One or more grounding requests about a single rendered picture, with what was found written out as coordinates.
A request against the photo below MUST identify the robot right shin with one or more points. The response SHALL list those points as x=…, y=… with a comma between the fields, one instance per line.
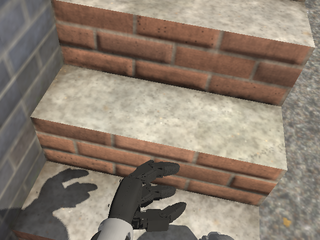
x=213, y=232

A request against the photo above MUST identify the left robot hand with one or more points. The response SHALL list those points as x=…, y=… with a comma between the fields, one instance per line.
x=131, y=196

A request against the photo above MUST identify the left robot forearm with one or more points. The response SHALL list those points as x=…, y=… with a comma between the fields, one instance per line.
x=114, y=229

